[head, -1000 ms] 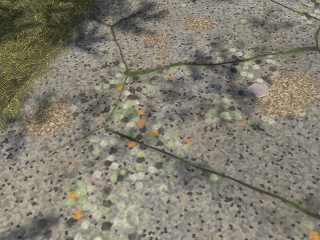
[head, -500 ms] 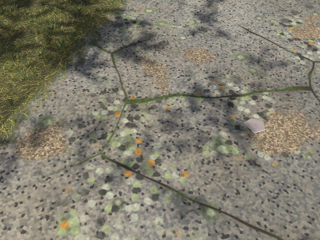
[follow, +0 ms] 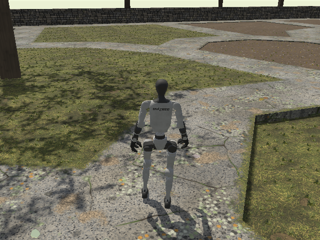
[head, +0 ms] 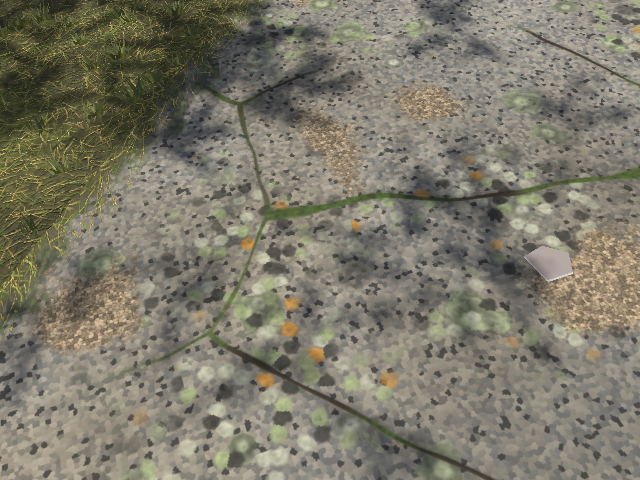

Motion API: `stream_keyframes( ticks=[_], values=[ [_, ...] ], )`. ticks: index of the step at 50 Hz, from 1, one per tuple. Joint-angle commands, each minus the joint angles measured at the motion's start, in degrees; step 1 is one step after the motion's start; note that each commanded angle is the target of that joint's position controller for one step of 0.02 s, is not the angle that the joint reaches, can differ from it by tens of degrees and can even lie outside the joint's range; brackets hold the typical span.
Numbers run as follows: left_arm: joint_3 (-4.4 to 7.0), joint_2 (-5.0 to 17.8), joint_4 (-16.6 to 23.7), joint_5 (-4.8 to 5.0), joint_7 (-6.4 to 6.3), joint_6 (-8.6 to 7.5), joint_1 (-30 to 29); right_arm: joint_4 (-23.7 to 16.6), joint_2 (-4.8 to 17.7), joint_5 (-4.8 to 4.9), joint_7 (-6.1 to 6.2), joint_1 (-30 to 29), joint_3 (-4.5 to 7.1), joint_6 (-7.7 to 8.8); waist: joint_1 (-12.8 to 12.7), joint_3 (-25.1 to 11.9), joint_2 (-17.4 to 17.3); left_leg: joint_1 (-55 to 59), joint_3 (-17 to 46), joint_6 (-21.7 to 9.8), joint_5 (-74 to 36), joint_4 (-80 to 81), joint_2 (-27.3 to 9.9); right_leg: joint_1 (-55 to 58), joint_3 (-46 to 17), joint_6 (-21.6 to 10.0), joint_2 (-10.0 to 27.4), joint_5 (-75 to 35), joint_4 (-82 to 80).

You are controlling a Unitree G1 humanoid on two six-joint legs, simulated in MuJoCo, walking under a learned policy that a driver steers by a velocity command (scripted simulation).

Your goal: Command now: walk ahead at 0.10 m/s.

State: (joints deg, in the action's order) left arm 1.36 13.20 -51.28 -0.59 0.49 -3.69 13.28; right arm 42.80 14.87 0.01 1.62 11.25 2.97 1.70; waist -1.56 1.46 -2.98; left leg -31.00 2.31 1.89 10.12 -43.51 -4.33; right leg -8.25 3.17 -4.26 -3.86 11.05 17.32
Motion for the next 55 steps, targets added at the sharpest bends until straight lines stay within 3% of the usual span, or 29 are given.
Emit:
stream_keyframes(
  ticks=[1,4,5,6,7,8,9,10,13,21,36,37,39,41,42,43,45,47,48,49,50,51,52,53,54,55],
  values=[
    [2.11,10.0,2.2,0.32,-0.47,0.10,-1.4,-2.8,3.4,0.17,0.05,0.9,0.76,-0.02,0.8,-5.4,7.9,7.4,-0.6,-0.1,-2.8,5.5,0.6,1.6,-6.0,-7.7,15.4,-40.6,-0.6],
    [1.88,9.5,1.3,1.03,-0.44,0.86,-2.5,-3.2,3.8,-0.04,0.01,-0.3,1.02,-0.06,1.5,-4.2,7.4,10.6,-1.2,-1.9,-2.7,12.3,1.5,2.1,-7.9,-7.2,15.9,-34.0,2.2],
    [1.65,8.9,1.1,1.51,-0.50,1.05,-2.8,-3.0,3.9,-0.32,-0.01,0.3,1.13,0.14,2.5,-4.1,6.5,14.5,-1.6,-3.0,-8.4,18.1,1.9,1.2,-7.8,-5.5,14.5,-29.8,4.1],
    [1.29,7.8,0.6,1.12,-0.51,0.89,-0.6,-2.8,6.0,-0.82,0.24,1.0,1.71,0.38,2.2,-5.3,3.9,20.2,1.0,-4.3,-21.2,20.5,0.0,-0.4,-7.3,-2.9,11.9,-24.3,6.5],
    [1.11,7.1,0.4,-0.41,-0.33,0.37,3.0,-2.9,9.4,-0.97,0.62,1.7,2.48,0.30,-0.4,-8.0,-0.7,27.8,4.5,-6.4,-36.1,16.5,-4.1,-4.5,-5.3,-0.4,7.9,-14.9,9.1],
    [0.62,5.0,-0.9,-0.61,-0.27,0.29,7.2,-2.1,7.4,-0.83,0.62,1.5,2.06,-0.17,-2.2,-11.1,-5.4,32.5,7.4,-10.6,-36.8,14.2,-6.9,-8.0,-4.0,2.0,5.7,-2.7,8.9],
    [0.44,5.5,-1.1,-0.27,-0.32,0.68,4.9,-2.5,4.2,-0.37,0.20,0.1,1.42,-0.56,-0.6,-10.1,-4.5,30.9,7.7,-11.1,-31.9,14.2,-6.2,-7.8,-3.5,3.0,5.5,2.2,8.2],
    [0.50,6.0,-0.9,0.05,-0.39,1.40,2.7,-2.5,3.2,-0.13,-0.16,-1.8,1.23,-0.79,-0.3,-8.2,-3.6,28.5,6.6,-9.8,-25.9,14.5,-4.5,-7.9,-3.4,3.4,5.3,2.9,7.2],
    [0.89,7.6,-1.4,0.20,-0.86,3.34,1.0,-2.3,4.6,-0.33,-0.69,-3.2,1.64,-0.33,0.3,-4.9,-0.3,24.2,3.5,-7.2,-22.7,13.7,-1.1,-6.8,-3.6,2.7,5.4,-1.4,6.8],
    [0.87,6.7,-4.1,0.40,-1.46,4.18,1.0,1.4,4.2,-0.20,-0.34,-4.3,1.74,-0.26,0.2,-4.5,2.1,23.8,2.3,-6.9,-22.0,13.0,0.0,-4.0,-3.8,2.7,6.1,-4.5,7.5],
    [0.30,5.1,-8.3,0.21,-2.23,3.28,3.3,9.6,3.4,-0.06,0.56,-5.4,1.65,-1.46,0.7,0.1,2.8,23.7,1.1,-5.3,-10.2,16.0,1.8,-7.8,-4.0,2.6,6.4,5.3,3.9],
    [0.37,5.1,-9.0,0.32,-2.29,3.29,4.9,10.6,3.1,0.01,0.57,-4.4,1.62,-1.57,0.6,-0.7,3.2,23.8,0.1,-5.3,-2.7,15.6,2.8,-7.5,-4.1,2.0,6.3,11.8,2.9],
    [1.29,7.8,-8.7,1.13,-2.55,3.23,5.5,11.2,3.6,0.49,0.56,-4.9,1.90,-1.46,0.2,3.2,7.0,17.0,-3.4,-4.8,17.0,11.4,6.3,-8.8,-9.0,-1.8,9.2,27.6,-0.3],
    [2.51,11.4,-8.0,1.81,-2.81,2.06,6.7,9.4,2.9,1.27,-0.14,-9.8,1.66,0.11,-1.5,9.2,11.7,5.3,-6.0,-4.7,14.2,2.0,6.3,-6.0,-22.0,-7.5,19.6,36.2,-8.4],
    [2.89,11.9,-7.9,1.80,-2.90,1.19,6.3,8.8,2.6,1.49,-0.60,-11.2,1.53,1.05,-1.5,11.7,11.9,0.6,-3.9,-5.2,12.6,-1.5,3.6,-4.4,-26.3,-9.5,23.7,33.0,-9.8],
    [2.78,10.7,-8.0,1.50,-2.85,0.33,6.9,8.7,3.1,1.68,-1.02,-11.5,1.66,1.81,-1.6,12.3,11.2,-4.6,-2.5,-5.6,14.7,-4.0,1.8,-0.1,-26.9,-10.2,25.1,26.8,-9.4],
    [2.69,9.0,-8.1,1.81,-2.29,-0.49,8.2,8.5,2.9,2.15,-1.97,-12.0,1.52,3.01,-1.8,11.2,9.5,-8.4,-2.0,-6.2,17.0,-1.3,-0.3,7.2,-23.2,-9.0,24.0,16.2,-7.0],
    [2.92,9.5,-7.7,2.26,-1.61,-0.20,7.4,9.4,2.0,2.17,-2.73,-10.6,1.38,3.63,-0.5,8.6,8.5,1.6,-6.0,-5.9,11.9,7.3,1.6,4.6,-16.2,-6.7,19.8,10.1,-4.7],
    [3.07,10.1,-7.3,2.29,-1.30,0.15,6.0,11.3,1.7,2.14,-2.94,-6.2,1.61,3.64,1.9,6.6,8.6,12.4,-8.8,-5.6,5.9,11.4,4.2,-1.0,-12.7,-5.5,17.5,6.9,-2.5],
    [3.09,10.5,-7.0,1.93,-1.16,0.26,5.7,13.9,3.1,2.02,-2.86,0.2,2.58,3.36,4.5,3.4,8.5,23.4,-10.5,-5.3,2.9,12.0,7.4,-5.8,-10.2,-4.5,15.0,-1.1,1.9],
    [2.75,9.7,-6.6,1.95,-1.08,0.13,4.6,16.1,5.6,2.09,-2.52,7.9,3.87,3.18,8.4,-0.2,6.3,33.6,-7.4,-6.5,2.5,13.4,6.2,-10.6,-7.2,-2.5,12.3,-9.2,11.2],
    [1.64,5.8,-4.2,1.85,-1.10,-0.20,2.6,17.2,11.9,1.54,-1.78,16.4,5.46,3.38,11.3,-4.0,-7.0,43.8,14.5,-12.3,10.6,22.9,-7.6,-22.6,-0.5,2.4,5.0,-4.9,33.1],
    [1.01,2.8,-2.6,2.46,-1.47,-1.27,2.9,18.0,12.4,0.55,-2.29,19.8,4.68,4.13,10.7,-8.9,-14.0,46.6,36.9,-18.4,13.5,32.8,-18.7,-30.2,-6.7,3.2,-0.1,21.0,48.9],
    [2.08,6.0,-2.4,4.17,-1.34,-1.87,1.7,17.0,7.9,0.13,-2.29,14.2,2.95,4.93,7.9,-3.9,-6.3,41.2,33.4,-17.2,17.3,32.6,-19.4,-33.9,-12.8,1.3,3.5,19.4,55.9],
    [2.47,7.0,-2.4,4.72,-1.06,-2.06,1.5,15.3,5.1,0.47,-2.38,8.5,1.91,5.30,5.7,0.4,-4.0,36.1,24.7,-14.3,17.2,33.2,-17.1,-34.4,-12.6,-0.5,6.4,13.2,55.5],
    [2.78,6.4,-2.9,4.25,-1.18,-1.98,1.7,14.5,4.0,0.49,-2.55,4.8,1.34,5.46,4.0,2.5,-2.1,32.5,18.1,-12.0,13.7,34.5,-14.6,-33.2,-12.0,-1.1,8.3,7.8,53.0]
  ],
)
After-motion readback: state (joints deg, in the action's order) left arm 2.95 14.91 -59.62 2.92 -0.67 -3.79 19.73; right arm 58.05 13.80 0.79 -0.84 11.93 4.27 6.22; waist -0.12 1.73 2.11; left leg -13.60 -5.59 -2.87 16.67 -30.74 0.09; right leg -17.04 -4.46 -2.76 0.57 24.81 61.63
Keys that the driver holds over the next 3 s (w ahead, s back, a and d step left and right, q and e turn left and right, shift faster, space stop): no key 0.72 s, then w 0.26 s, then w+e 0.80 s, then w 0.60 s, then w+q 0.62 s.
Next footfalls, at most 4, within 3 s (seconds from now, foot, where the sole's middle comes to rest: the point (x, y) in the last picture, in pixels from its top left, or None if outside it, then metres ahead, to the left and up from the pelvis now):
0.12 left None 0.14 0.14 -0.78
1.54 right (402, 474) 0.48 -0.09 -0.78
2.06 left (368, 325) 0.83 -0.03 -0.78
2.56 right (508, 283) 0.95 -0.38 -0.78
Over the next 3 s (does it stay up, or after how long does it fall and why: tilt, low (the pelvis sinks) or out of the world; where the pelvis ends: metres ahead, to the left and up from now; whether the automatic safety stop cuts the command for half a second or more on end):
stays up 1.06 -0.28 -0.01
